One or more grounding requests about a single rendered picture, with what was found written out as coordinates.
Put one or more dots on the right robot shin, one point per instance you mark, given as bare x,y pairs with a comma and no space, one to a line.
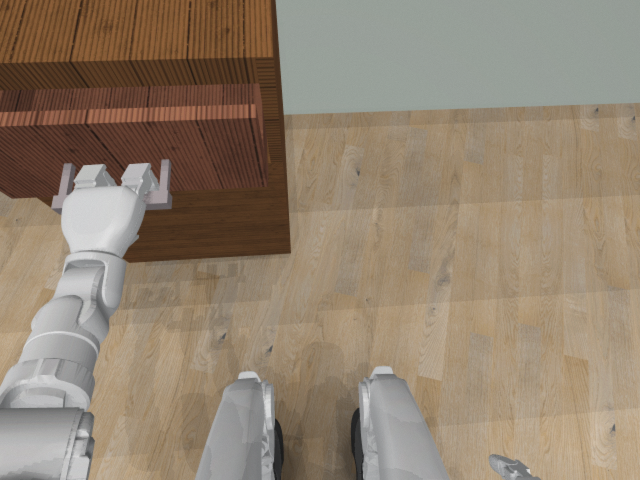
370,463

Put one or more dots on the left robot shin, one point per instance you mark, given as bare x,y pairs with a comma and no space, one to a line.
268,441

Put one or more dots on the right robot hand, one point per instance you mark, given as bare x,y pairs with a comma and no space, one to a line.
510,469

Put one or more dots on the left robot hand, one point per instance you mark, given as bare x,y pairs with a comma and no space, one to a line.
99,215

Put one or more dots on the robot shin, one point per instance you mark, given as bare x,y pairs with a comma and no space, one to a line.
370,463
268,441

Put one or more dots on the drawer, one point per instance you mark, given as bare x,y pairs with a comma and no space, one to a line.
214,135

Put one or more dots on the handle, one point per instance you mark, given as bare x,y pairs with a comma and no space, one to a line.
155,200

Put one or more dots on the robot left forearm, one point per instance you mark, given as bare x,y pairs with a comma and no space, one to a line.
56,366

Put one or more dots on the cabinet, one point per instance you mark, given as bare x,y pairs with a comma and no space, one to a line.
67,44

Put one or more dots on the left robot upper arm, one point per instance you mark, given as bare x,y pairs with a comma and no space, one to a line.
46,443

